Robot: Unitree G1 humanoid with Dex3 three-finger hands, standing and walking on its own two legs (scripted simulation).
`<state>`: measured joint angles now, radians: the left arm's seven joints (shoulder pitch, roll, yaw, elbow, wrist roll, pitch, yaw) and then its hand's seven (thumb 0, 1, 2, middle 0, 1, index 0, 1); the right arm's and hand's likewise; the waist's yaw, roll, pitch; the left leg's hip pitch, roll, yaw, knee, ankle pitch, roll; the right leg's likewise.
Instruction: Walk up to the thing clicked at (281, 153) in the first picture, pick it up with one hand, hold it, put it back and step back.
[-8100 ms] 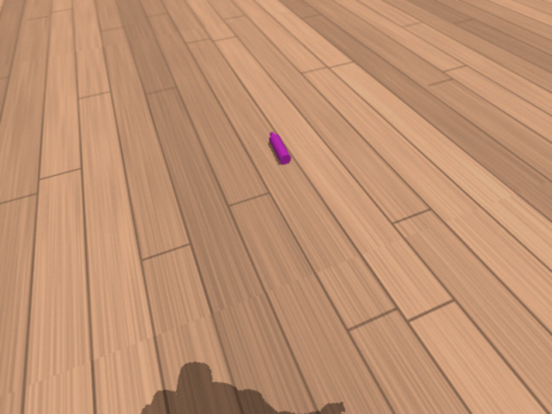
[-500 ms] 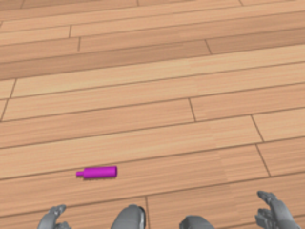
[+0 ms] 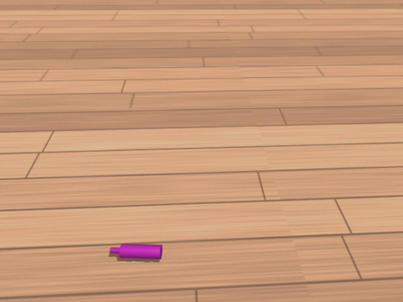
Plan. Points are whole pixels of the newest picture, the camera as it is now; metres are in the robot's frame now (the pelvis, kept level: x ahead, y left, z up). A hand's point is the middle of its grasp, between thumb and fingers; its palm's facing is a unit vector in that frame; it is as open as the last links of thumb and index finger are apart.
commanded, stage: walk up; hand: left
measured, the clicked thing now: (135, 251) +0.52 +0.34 -0.74
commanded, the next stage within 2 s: stand in 1.66 s
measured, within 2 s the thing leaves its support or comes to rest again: neither
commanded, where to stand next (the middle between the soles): +0.10 -0.02 m, yaw -3 degrees
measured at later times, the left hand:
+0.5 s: hand out of the picture +0.15 +0.24 -0.14, palm faces -0.07 -0.89 -0.44, open 7.4 cm
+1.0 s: hand out of the picture +0.05 +0.24 -0.18, palm faces -0.12 -0.93 -0.36, open 7.4 cm
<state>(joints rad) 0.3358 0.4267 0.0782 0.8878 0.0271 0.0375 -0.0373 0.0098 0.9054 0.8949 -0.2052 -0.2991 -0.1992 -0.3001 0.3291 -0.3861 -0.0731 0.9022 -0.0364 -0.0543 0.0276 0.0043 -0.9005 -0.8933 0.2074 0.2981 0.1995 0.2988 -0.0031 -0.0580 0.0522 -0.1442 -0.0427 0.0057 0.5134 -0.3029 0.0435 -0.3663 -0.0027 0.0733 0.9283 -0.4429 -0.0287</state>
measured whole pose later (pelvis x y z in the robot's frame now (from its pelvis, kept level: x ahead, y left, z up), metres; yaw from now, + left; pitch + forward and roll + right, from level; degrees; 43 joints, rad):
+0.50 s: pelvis +0.02 -0.02 -0.02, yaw -3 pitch -3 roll +1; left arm 0.10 0.33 0.02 0.83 0.02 0.00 0.02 0.01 0.90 0.89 -0.21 -0.30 -0.20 -0.30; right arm 0.15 -0.39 -0.05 0.83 0.03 0.06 -0.01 0.00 -0.90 -0.89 0.21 0.30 0.20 0.30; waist 0.02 0.07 0.23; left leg -0.41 -0.08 -0.09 1.18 -0.56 0.00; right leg -0.46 -0.05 -0.01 0.61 -0.10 -0.01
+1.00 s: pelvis -0.03 -0.01 -0.02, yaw -4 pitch -3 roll -3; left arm 0.17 0.37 0.04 0.96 0.02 0.01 0.01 0.01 0.91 0.89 -0.20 -0.30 -0.20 -0.30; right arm 0.17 -0.44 -0.07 0.88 -0.02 0.01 -0.02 0.00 -0.90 -0.89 0.21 0.30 0.20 0.30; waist -0.01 0.04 0.19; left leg -0.34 0.08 -0.02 0.78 -0.38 0.01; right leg -0.23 0.07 0.00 0.63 -0.35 -0.01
